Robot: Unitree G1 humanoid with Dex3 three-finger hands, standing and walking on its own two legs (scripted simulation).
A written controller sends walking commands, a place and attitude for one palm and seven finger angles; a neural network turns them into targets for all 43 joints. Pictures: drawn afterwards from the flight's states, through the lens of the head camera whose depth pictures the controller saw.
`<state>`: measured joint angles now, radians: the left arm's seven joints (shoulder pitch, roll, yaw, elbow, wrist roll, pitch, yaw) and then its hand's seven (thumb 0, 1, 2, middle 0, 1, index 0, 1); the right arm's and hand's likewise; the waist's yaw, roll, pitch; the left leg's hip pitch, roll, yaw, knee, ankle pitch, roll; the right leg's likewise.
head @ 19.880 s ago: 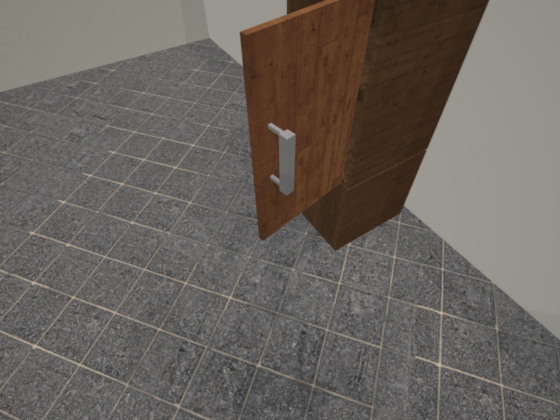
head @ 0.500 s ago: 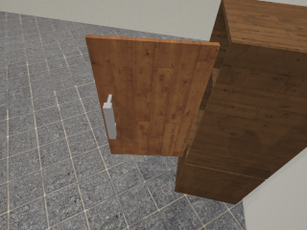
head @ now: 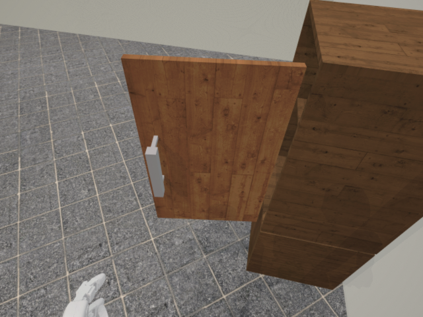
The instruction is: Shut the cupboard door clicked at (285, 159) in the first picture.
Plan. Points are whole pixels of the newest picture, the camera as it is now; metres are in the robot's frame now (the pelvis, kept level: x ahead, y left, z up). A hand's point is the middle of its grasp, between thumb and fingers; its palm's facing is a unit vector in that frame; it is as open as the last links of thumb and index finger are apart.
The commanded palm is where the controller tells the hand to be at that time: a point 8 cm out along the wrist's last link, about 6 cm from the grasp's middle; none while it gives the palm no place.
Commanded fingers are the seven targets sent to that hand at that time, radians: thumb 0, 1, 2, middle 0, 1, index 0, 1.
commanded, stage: raise the hand and make a fist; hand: left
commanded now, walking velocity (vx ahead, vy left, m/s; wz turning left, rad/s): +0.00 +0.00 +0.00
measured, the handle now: (157, 167) +0.48 +0.16 -0.03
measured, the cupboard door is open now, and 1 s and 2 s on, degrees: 100 100 100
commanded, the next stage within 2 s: bring the fist close to the handle in 1.78 s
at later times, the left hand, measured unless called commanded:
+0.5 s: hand (135, 302) +0.16 +0.14 -0.02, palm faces +0.04 -1.00 -0.05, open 5.1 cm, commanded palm +0.14 +0.20 -0.05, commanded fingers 0.00 0.90 0.90 -0.79 -0.94 -0.79 -0.94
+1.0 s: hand (146, 285) +0.20 +0.13 -0.06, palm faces -0.10 -0.99 -0.01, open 3.2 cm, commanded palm +0.18 +0.20 -0.04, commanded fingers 0.00 0.90 0.90 -1.25 -1.44 -1.25 -1.44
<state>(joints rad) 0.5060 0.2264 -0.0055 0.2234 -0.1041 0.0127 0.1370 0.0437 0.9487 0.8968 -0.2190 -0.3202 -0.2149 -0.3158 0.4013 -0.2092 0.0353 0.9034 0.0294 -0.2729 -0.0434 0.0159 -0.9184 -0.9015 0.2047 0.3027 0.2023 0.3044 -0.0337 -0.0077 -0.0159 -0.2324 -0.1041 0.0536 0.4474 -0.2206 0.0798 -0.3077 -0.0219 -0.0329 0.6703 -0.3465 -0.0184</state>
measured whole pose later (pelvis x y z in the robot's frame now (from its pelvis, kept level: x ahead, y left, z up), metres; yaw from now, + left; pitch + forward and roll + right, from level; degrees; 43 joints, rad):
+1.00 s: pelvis +0.00 -0.04 -0.10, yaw +0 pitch +17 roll -2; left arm 0.47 0.26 0.10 -0.09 -0.30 -0.41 -0.32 0.02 0.90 0.90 -1.07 -1.25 -1.07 -1.25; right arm 0.23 -0.26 -0.02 0.48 0.05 -0.19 -0.06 0.01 -0.90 -0.90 0.20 0.30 0.20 0.30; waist 0.00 0.01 -0.16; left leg -0.97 -0.04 0.02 1.25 -0.58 0.07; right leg -0.99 0.05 -0.11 1.19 -0.51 -0.08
